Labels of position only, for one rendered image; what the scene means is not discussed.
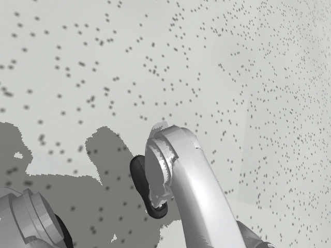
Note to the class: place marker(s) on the right robot foot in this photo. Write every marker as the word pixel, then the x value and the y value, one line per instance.
pixel 137 170

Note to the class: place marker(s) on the right robot hand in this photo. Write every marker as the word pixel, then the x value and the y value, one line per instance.
pixel 251 240

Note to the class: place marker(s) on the left robot foot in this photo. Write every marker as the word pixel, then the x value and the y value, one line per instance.
pixel 67 237

